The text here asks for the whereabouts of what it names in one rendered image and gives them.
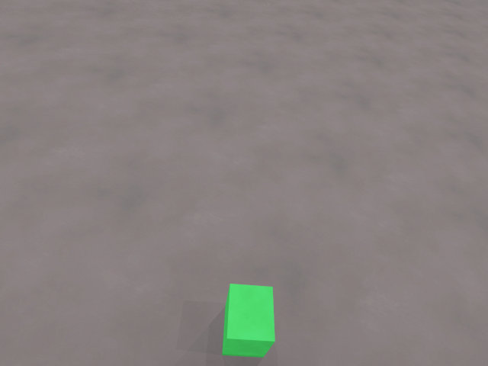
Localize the carton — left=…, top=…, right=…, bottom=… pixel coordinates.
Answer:
left=222, top=284, right=275, bottom=358

